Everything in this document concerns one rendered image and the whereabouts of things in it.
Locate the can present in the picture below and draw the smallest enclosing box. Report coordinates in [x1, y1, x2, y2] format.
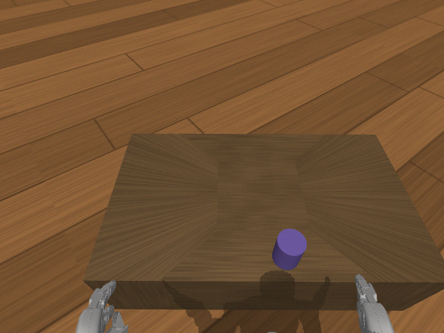
[272, 229, 307, 270]

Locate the right robot hand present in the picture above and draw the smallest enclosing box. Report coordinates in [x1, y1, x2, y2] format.
[355, 274, 395, 333]

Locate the left robot hand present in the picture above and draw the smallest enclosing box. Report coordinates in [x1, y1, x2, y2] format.
[76, 280, 128, 333]

